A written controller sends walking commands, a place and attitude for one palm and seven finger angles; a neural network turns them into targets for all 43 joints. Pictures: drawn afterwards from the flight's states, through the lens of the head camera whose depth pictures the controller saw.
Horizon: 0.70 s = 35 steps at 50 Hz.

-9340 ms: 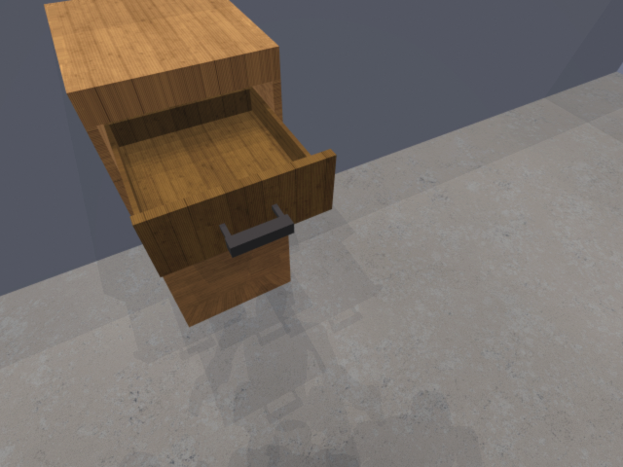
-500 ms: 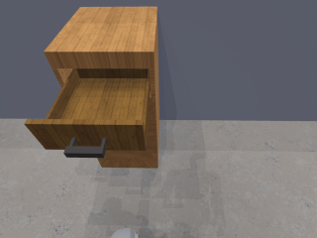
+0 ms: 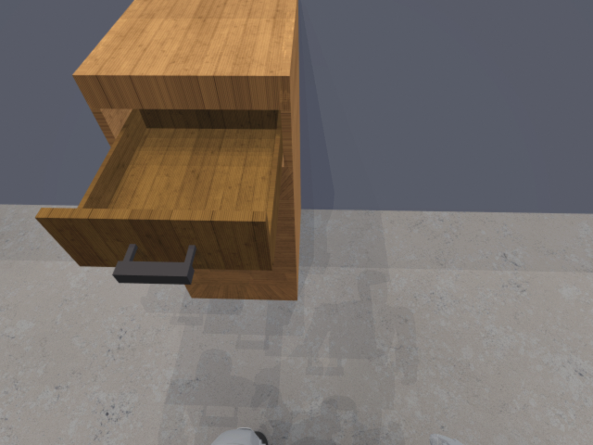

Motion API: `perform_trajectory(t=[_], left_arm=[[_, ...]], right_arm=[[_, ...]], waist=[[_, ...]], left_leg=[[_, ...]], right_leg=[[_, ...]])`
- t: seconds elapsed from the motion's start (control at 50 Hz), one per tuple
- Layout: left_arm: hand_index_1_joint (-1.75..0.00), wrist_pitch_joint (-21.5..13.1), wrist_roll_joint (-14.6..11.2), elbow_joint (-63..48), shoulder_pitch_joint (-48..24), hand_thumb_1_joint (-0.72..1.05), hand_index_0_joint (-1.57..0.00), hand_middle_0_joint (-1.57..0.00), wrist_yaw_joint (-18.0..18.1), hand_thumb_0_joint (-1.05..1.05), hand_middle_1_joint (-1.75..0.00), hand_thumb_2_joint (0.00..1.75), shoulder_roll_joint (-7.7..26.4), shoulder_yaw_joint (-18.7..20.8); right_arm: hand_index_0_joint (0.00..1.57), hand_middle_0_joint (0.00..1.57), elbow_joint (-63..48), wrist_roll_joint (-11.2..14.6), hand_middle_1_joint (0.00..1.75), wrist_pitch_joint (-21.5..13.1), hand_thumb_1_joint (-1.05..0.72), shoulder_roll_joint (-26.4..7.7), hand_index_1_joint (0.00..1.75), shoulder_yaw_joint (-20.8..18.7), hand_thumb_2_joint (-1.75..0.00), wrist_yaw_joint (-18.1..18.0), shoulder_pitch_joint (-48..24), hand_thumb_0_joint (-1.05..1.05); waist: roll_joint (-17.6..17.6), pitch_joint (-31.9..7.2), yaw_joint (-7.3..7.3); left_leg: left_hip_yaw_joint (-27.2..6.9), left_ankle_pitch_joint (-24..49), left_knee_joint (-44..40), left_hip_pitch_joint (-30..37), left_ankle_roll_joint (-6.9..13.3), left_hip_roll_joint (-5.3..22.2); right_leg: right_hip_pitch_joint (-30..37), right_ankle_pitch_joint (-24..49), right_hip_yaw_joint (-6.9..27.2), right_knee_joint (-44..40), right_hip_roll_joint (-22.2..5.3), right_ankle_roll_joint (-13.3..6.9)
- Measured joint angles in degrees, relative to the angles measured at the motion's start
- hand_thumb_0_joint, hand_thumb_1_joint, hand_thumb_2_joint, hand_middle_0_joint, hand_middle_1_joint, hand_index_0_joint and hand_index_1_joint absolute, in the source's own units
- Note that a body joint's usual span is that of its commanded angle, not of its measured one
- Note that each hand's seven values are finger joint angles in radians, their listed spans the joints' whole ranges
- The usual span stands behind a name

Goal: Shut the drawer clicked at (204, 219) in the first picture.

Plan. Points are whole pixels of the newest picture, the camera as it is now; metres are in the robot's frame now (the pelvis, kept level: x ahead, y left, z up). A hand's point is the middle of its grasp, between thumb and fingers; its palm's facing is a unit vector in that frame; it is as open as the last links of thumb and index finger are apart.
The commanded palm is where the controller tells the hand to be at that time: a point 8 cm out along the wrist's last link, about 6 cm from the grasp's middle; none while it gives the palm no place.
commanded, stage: come to a stop and stand still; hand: left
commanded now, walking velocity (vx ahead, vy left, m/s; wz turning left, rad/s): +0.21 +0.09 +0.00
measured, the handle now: (158, 261) +0.37 +0.26 -0.01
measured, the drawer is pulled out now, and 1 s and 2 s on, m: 0.28 0.28 0.28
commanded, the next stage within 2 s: look again from close up in 1.12 s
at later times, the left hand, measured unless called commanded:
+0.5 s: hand out of the picture -0.05 +0.16 -0.16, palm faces +0.11 -0.97 -0.20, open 7.4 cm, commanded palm none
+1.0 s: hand out of the picture -0.03 +0.25 -0.17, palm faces +0.02 -0.98 -0.19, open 7.4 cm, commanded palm none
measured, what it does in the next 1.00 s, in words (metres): steps on the spot: right foot, then left foot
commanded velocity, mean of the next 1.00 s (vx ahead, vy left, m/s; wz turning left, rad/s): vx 0.04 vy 0.04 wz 0.00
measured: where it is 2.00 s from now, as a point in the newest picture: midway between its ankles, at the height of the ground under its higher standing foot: outside the picture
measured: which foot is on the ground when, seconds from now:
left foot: down 0.00-0.04, up 0.06-0.44, down 0.46-1.00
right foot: up 0.00-0.02, down 0.04-1.00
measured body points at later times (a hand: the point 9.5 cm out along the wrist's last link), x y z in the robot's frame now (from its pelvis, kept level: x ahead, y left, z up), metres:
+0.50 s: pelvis -0.02 +0.00 +0.01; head +0.01 +0.00 +0.46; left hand -0.06 +0.22 -0.15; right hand +0.02 -0.24 -0.15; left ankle -0.05 +0.12 -0.73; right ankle -0.02 -0.12 -0.72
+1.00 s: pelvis -0.04 +0.08 +0.01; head -0.04 +0.09 +0.46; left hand -0.03 +0.31 -0.15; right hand -0.03 -0.15 -0.14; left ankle -0.06 +0.12 -0.72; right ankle -0.02 -0.12 -0.72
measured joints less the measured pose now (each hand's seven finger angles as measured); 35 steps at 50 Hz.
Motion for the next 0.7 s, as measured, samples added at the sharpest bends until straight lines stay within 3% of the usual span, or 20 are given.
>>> perform_trajectory(t=[0.04,0.1,0.14,0.2,0.28,0.38,0.44,0.48,0.56,0.7], left_arm=[[-0.29,-1.0,0.4,0.0,1.0,0.91,-0.19,-0.20,-0.1,0.01,-0.30,0.90,0.5,-0.1],[-0.29,-0.6,0.9,1.0,2.5,0.91,-0.19,-0.20,-0.3,0.00,-0.30,0.90,-0.7,-1.0],[-0.29,-0.8,0.8,1.7,4.0,0.91,-0.19,-0.20,-0.4,0.01,-0.30,0.90,-1.6,-1.3],[-0.29,-1.4,0.6,2.7,5.1,0.91,-0.19,-0.20,-0.9,0.01,-0.30,0.90,-2.6,-1.6],[-0.29,-2.8,0.6,2.8,4.8,0.91,-0.20,-0.20,-1.0,0.01,-0.30,0.90,-3.5,-1.6],[-0.29,-3.5,0.7,3.4,4.2,0.91,-0.20,-0.21,-0.6,0.01,-0.30,0.90,-3.9,-1.3],[-0.29,-2.9,0.3,4.9,4.2,0.91,-0.20,-0.21,-0.3,0.01,-0.30,0.90,-3.6,-1.2],[-0.29,-3.2,0.3,6.1,4.2,0.91,-0.20,-0.21,0.5,0.01,-0.30,0.90,-3.8,-2.2],[-0.29,-3.4,0.3,7.0,4.2,0.91,-0.20,-0.21,0.8,0.01,-0.30,0.90,-3.3,-2.9],[-0.29,-2.0,0.3,5.4,3.1,0.91,-0.20,-0.20,0.8,0.01,-0.30,0.90,-1.4,-3.4]], right_arm=[[0.21,0.21,0.4,0.3,0.30,0.5,-0.91,-0.5,0.30,-0.4,-0.89,0.3,1.1,0.00],[0.20,0.20,1.5,0.4,0.30,2.0,-0.91,-1.9,0.30,-1.2,-0.89,1.0,3.8,0.01],[0.20,0.20,2.5,0.1,0.30,2.2,-0.91,-2.5,0.30,-1.4,-0.89,1.5,5.6,0.01],[0.20,0.20,3.3,0.0,0.30,1.0,-0.91,-3.3,0.30,-1.5,-0.89,1.9,8.3,0.01],[0.20,0.20,4.7,0.0,0.30,0.1,-0.91,-3.9,0.30,-1.4,-0.89,1.8,11.8,0.01],[0.20,0.20,6.4,0.5,0.30,0.3,-0.91,-3.6,0.30,-0.5,-0.89,1.0,12.7,0.01],[0.20,0.20,6.3,0.9,0.30,-0.6,-0.91,-2.8,0.30,0.1,-0.89,0.4,11.7,0.01],[0.20,0.20,5.0,0.7,0.30,-1.1,-0.91,-3.1,0.30,0.7,-0.89,0.6,10.9,0.01],[0.20,0.20,2.7,0.2,0.30,-2.3,-0.92,-1.7,0.30,1.6,-0.89,0.2,9.1,0.01],[0.20,0.20,2.0,0.5,0.30,-2.9,-0.96,-1.5,0.30,2.6,-0.89,0.0,9.4,0.01]], waist=[[0.1,-1.5,-0.17],[1.6,-3.4,-0.47],[1.3,-4.9,-0.08],[0.6,-5.7,-0.65],[0.4,-5.2,-0.67],[-0.2,-3.6,0.74],[-0.7,-3.2,0.81],[1.1,-3.0,-0.12],[0.3,-2.6,-0.99],[-1.0,-4.4,-0.96]], left_leg=[[-0.4,-2.0,2.6,-2.0,-0.6,-0.1],[-2.9,-12.9,9.7,-3.4,-0.6,-1.4],[-3.2,-13.3,15.7,-3.6,-0.2,-2.5],[-2.4,-11.0,19.4,-1.9,-0.3,-3.1],[-1.8,-11.6,16.5,1.9,-0.7,-3.0],[-1.5,-15.7,7.8,6.4,-0.9,-3.2],[-1.3,-9.8,-2.5,10.6,-0.7,-3.2],[-2.0,-11.0,-1.9,10.8,0.3,-1.7],[-0.9,-13.7,2.7,9.6,2.3,-2.7],[0.9,-14.6,3.5,11.2,5.0,-5.0]], right_leg=[[3.3,3.0,-0.4,-8.7,-0.4,-0.8],[4.0,5.8,-1.5,-10.3,0.3,-2.5],[5.0,8.5,-0.8,-14.2,0.2,-2.9],[6.5,12.1,-0.3,-20.2,0.1,-3.0],[7.3,14.5,-1.3,-24.5,0.1,-3.2],[7.1,14.7,-2.4,-24.7,-0.4,-2.7],[6.3,13.6,-2.6,-22.4,-0.5,-1.9],[5.3,12.2,-3.8,-19.9,0.7,-1.1],[4.7,11.3,-2.7,-17.2,-0.5,0.5],[5.8,11.1,-0.9,-16.4,-2.7,1.6]])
